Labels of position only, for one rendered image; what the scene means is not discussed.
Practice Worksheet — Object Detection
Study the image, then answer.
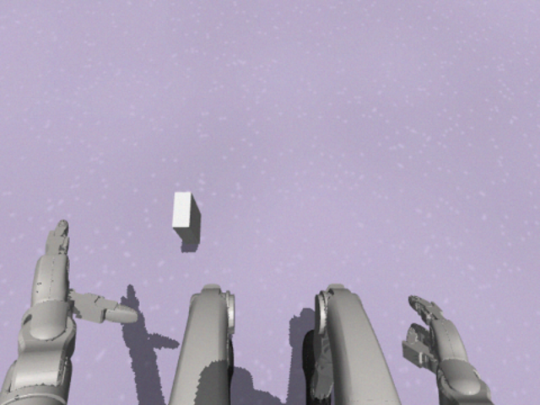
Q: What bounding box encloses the right robot foot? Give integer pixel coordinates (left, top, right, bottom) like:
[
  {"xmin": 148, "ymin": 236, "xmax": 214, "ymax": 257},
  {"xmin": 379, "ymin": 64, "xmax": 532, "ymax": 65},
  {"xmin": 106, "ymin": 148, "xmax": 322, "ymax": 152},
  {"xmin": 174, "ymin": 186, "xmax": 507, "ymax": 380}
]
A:
[{"xmin": 302, "ymin": 330, "xmax": 331, "ymax": 405}]

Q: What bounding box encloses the left robot hand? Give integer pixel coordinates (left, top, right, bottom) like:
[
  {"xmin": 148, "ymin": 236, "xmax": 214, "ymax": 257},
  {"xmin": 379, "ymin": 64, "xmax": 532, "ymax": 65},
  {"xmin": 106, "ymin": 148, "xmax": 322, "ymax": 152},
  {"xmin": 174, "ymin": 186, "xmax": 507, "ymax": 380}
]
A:
[{"xmin": 31, "ymin": 219, "xmax": 138, "ymax": 324}]

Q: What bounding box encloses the right robot arm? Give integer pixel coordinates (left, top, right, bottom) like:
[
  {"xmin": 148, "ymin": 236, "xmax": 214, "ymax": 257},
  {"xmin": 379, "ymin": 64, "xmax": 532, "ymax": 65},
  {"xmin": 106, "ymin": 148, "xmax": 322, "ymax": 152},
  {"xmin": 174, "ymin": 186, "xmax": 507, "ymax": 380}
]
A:
[{"xmin": 436, "ymin": 359, "xmax": 494, "ymax": 405}]

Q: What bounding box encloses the left robot arm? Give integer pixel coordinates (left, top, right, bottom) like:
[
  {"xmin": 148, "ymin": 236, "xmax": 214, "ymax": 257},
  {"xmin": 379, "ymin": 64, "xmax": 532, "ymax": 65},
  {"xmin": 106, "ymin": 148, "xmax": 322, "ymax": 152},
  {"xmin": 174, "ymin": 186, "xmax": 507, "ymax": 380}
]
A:
[{"xmin": 0, "ymin": 300, "xmax": 77, "ymax": 405}]

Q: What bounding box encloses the carton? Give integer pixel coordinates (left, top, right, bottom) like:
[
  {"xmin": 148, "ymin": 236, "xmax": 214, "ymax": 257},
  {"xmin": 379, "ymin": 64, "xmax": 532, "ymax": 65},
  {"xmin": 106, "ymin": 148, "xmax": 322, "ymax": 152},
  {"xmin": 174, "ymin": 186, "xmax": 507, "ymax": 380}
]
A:
[{"xmin": 172, "ymin": 192, "xmax": 201, "ymax": 245}]

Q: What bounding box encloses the right robot hand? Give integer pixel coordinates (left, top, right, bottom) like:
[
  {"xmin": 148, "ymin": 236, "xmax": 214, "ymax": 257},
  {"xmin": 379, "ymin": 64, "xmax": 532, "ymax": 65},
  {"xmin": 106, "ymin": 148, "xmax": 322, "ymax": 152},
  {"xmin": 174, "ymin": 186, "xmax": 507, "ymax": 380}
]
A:
[{"xmin": 402, "ymin": 295, "xmax": 468, "ymax": 374}]

